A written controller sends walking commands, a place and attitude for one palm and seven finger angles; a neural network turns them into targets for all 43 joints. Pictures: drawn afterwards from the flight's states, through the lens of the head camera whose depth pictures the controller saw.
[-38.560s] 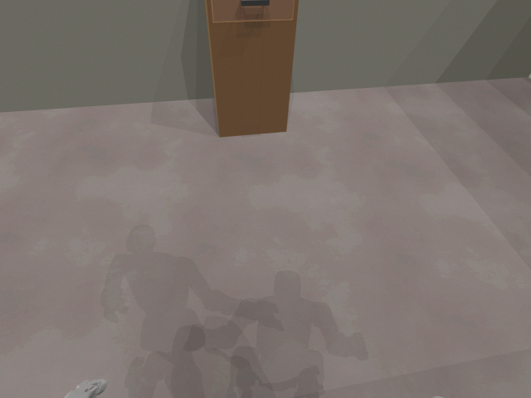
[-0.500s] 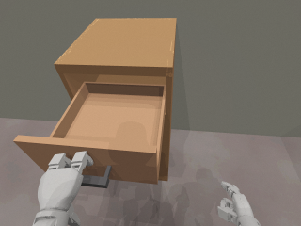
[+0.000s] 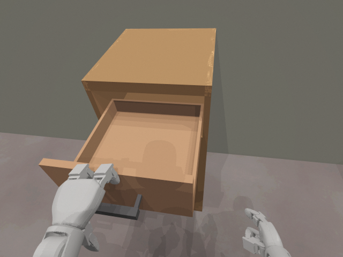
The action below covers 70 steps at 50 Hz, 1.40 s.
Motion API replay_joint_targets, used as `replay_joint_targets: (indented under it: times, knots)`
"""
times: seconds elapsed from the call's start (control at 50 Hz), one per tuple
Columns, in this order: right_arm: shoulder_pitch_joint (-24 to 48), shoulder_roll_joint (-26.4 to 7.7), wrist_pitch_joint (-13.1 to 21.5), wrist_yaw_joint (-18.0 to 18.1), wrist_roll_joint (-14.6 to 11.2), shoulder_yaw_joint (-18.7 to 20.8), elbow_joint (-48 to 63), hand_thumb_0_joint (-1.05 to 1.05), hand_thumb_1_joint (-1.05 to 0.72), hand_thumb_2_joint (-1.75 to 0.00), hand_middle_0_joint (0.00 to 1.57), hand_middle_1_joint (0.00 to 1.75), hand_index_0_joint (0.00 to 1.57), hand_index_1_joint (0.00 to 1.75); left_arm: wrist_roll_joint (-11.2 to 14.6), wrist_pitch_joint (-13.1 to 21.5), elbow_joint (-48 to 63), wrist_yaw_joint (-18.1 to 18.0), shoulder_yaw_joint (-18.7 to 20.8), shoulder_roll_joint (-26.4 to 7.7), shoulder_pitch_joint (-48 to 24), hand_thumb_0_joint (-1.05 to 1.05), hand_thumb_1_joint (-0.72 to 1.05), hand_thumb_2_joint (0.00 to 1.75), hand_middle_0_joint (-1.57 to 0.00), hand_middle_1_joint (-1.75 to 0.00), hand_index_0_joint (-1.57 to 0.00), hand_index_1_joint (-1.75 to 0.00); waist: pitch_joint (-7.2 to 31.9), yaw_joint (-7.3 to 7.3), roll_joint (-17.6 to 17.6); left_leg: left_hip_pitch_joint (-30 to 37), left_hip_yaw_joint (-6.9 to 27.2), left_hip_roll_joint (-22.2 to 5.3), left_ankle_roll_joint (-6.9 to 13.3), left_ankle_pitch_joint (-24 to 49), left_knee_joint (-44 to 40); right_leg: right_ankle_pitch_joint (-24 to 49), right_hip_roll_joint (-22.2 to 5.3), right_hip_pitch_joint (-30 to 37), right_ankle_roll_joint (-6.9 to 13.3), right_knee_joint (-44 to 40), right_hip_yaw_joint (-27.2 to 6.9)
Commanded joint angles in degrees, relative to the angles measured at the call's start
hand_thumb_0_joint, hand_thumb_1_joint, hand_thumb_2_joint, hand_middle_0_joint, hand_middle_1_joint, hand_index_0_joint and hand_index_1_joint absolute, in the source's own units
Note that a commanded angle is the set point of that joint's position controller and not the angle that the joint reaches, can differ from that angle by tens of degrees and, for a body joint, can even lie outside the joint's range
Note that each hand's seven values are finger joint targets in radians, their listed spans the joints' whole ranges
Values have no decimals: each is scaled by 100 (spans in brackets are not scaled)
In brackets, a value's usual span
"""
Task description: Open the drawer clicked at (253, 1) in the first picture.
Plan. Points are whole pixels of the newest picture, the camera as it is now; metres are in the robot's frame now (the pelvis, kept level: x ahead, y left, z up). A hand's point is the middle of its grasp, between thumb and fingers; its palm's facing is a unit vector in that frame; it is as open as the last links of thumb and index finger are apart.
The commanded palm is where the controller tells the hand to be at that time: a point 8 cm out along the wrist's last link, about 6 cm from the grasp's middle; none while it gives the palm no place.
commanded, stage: lift the hand off the handle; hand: left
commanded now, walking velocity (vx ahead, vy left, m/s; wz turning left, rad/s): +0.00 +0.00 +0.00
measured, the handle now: (116, 202) +0.23 +0.19 -0.01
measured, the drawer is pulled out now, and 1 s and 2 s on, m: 0.30 0.30 0.30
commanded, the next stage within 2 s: draw the hand back to the body in 0.46 s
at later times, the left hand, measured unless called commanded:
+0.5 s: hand (92, 183) +0.21 +0.19 +0.13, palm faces +0.10 -0.16 -0.98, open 13.8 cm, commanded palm +0.16 +0.19 +0.19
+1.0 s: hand (79, 192) +0.19 +0.21 +0.13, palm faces +0.07 -0.09 -0.99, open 13.8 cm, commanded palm +0.16 +0.21 +0.19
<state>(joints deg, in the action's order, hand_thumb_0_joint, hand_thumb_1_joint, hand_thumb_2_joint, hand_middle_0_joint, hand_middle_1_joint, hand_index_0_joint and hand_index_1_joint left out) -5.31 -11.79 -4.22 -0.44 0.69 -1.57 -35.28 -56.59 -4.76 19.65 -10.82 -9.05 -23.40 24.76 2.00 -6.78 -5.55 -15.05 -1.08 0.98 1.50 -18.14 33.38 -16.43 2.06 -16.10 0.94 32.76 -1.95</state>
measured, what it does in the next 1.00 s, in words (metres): stands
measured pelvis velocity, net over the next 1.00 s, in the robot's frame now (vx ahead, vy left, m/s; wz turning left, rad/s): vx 0.00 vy -0.02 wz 0.00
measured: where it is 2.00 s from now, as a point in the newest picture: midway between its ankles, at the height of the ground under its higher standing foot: outside the picture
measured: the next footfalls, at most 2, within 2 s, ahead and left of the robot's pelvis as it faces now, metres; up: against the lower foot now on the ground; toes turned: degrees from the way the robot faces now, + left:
none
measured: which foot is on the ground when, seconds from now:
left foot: down 0.00-1.00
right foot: down 0.00-1.00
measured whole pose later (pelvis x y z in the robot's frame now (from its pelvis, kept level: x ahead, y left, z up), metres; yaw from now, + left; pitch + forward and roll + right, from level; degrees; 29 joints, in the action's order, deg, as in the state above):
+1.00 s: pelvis +0.00 -0.02 +0.01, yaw +0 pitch -2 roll +0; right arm -5.2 -15.1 -5.5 -0.1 -1.2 -2.5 -33.8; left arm -48.4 -4.8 28.9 -1.8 1.6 -30.2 27.1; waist 0.7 -5.7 -6.7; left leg -9.5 -0.7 -0.3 0.1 -15.0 26.7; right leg -13.4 3.3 -10.7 2.2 26.4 -1.8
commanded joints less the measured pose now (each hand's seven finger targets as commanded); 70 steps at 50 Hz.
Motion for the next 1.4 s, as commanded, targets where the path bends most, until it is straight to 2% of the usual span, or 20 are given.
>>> replay_joint_targets:
  times: [0.0, 0.12, 0.26, 0.32, 0.34, 0.36, 0.44, 0.64, 0.68, 0.72, 0.78, 0.92, 0.96, 1.06, 1.14, 1.16, 1.22, 1.28, 1.34, 1.38]
  knots:
    - [1125, -562, 296, 7, -17, 184, 1011, 0, -90, -90, 20, 30, 20, 30, 23, 79, 1837, -298, 771, -731, -1184, 0, -50, 30, -30, -120, -30, -120, 818, 50, 265, 646, 201, -96, -90, 1485, -614, 801, 31, 148, 142, -691, -87]
    - [1340, -603, 248, 17, -83, 127, 1002, 0, -90, -90, 20, 30, 20, 30, 164, -73, 2045, -83, 990, -999, -1447, 0, -50, 30, -30, -120, -30, -120, 820, 37, 199, 750, 234, -119, -87, 1518, -784, 926, 26, 482, 155, -850, -148]
    - [1542, -563, 42, -116, -235, 25, 934, 0, -90, -90, 20, 30, 20, 30, 297, -629, 1600, 551, 604, -788, -1505, 0, -50, 30, -30, -120, -30, -120, 391, 47, 308, 628, 166, -130, -96, 1631, -1194, 1028, -2, 828, 120, -971, 0]
    - [1734, -689, -15, -122, -312, -1, 1157, 0, -90, -90, 20, 30, 20, 30, 433, -789, 2028, 748, 1043, -1244, -1363, 0, -50, 30, -30, -120, -30, -120, 709, -46, 166, 544, 143, -199, -63, 1667, -1182, 1378, 9, 1280, 81, -877, -52]
    - [1614, -617, -5, -163, -255, -75, 1244, 0, -90, -90, 20, 30, 20, 30, 343, -796, 2236, 826, 755, -1004, -1324, 0, -50, 30, -30, -120, -30, -120, 891, -103, 249, 593, 96, -152, -41, 1817, -1148, 1397, -68, 1308, 63, -840, 57]
    - [1634, -605, -37, -151, -301, -44, 1152, 0, -90, -90, 20, 30, 20, 30, 438, -749, 1985, 856, 779, -1009, -1177, 0, -50, 30, -30, -120, -30, -120, 559, -1, 288, 627, 90, -157, -60, 1808, -1180, 1386, -7, 1147, 67, -939, -32]
    - [1461, -653, -30, -191, -266, -110, 1288, 0, -90, -90, 20, 30, 20, 30, 475, -616, 2164, 832, 1034, -1072, -661, 0, -50, 30, -30, -120, -30, -120, 593, -80, 440, 540, 20, -155, -59, 1720, -1054, 1382, -51, 1124, 43, -942, -8]
    - [1336, -685, 101, -57, -154, -8, 1148, 0, -90, -90, 20, 30, 20, 30, 404, -255, 2129, 552, 1449, -1393, -1100, 0, -50, 30, -30, -120, -30, -120, 618, -16, 242, 812, 67, -58, -41, 1309, -900, 814, -128, 753, 73, -1242, -299]
    - [1332, -702, 100, -23, -157, 50, 1046, 0, -90, -90, 20, 30, 20, 30, 505, -214, 1913, 630, 1249, -1224, -1141, 0, -50, 30, -30, -120, -30, -120, 444, 74, 321, 847, 57, -28, -27, 1284, -948, 798, -121, 641, 45, -1322, -269]
    - [1513, -742, 137, 22, -224, 55, 1037, 0, -90, -90, 20, 30, 20, 30, 642, -239, 1813, 696, 1544, -1503, -1228, 0, -50, 30, -30, -120, -30, -120, 313, 114, 245, 806, 88, -58, -32, 1094, -973, 662, -101, 606, 57, -1404, -367]
    - [1310, -741, 140, 28, -173, 58, 1047, 0, -90, -90, 20, 30, 20, 30, 610, -157, 1691, 793, 1462, -1421, -903, 0, -50, 30, -30, -120, -30, -120, 406, 33, 449, 748, 44, -17, -23, 1218, -995, 771, -145, 726, 23, -1320, -272]
    - [1355, -844, 228, 61, -227, 65, 1188, 0, -90, -90, 20, 30, 20, 30, 869, 32, 1998, 631, 2223, -1848, -178, 0, -50, 30, -30, -120, -30, -120, 498, -52, 354, 610, 54, -66, -82, 1246, -877, 1119, -147, 781, 40, -1211, -407]
    - [1195, -771, 220, 45, -170, 89, 1156, 0, -90, -90, 20, 30, 20, 30, 814, 104, 2000, 605, 1954, -1550, -264, 0, -50, 30, -30, -120, -30, -120, 336, -5, 386, 600, 38, -57, -70, 1252, -888, 955, -171, 581, 38, -1186, -283]
    - [1094, -781, 247, 83, -155, 149, 1087, 0, -90, -90, 20, 30, 20, 30, 821, 190, 1746, 575, 2040, -1613, -339, 0, -50, 30, -30, -120, -30, -120, 249, 45, 457, 614, 62, -63, -51, 1016, -889, 519, -171, 375, 33, -1254, -235]
    - [1062, -803, 321, 129, -138, 125, 1209, 0, -90, -90, 20, 30, 20, 30, 785, 251, 2080, 597, 2044, -1747, -540, 0, -50, 30, -30, -120, -30, -120, 616, 16, 244, 701, 65, -84, -37, 1013, -857, 488, -225, 492, 22, -1181, -137]
    - [773, -291, 708, 274, -189, 142, 1506, 0, -90, -90, 20, 30, 20, 30, 5038, 707, 2052, 594, 1647, 620, -681, 0, -47, 32, -30, -118, -30, -118, -173, 640, 889, 1028, 57, -267, 137, 535, -932, 391, -88, 374, 48, -1269, 213]
    - [642, -590, 1172, 517, -130, 122, 1227, 0, -90, -90, 20, 30, 20, 30, 5605, 1160, 2148, 393, 2642, -514, 221, 0, -36, 36, -29, -111, -29, -111, 116, 356, 742, 954, 168, -330, 19, 520, -1106, 251, -156, 632, 38, -1255, 182]
    - [385, -522, 1471, 588, -16, 103, 1162, 0, -90, -90, 20, 30, 20, 30, 5763, 1433, 2768, 276, 2813, -572, 154, 0, -26, 40, -28, -104, -28, -104, 550, 295, 344, 977, 75, -296, -37, 1211, -1067, 952, -271, 1014, 45, -1094, 239]
    - [270, -460, 1588, 549, -27, 67, 1013, 0, -90, -90, 20, 30, 20, 30, 5814, 1456, 2662, 271, 2757, -408, 265, 0, -15, 45, -27, -98, -27, -98, 150, 321, -394, 825, 54, -302, -147, 1456, -1107, 1124, -297, 918, 97, -1119, 237]
    - [216, -480, 1607, 497, -43, 73, 964, 0, -90, -90, 20, 30, 20, 30, 5871, 1444, 2465, 322, 2632, -200, 288, 0, -8, 48, -27, -93, -27, -93, -114, 361, -362, 697, 119, -338, -178, 1580, -1138, 1178, -279, 846, 96, -1103, 300]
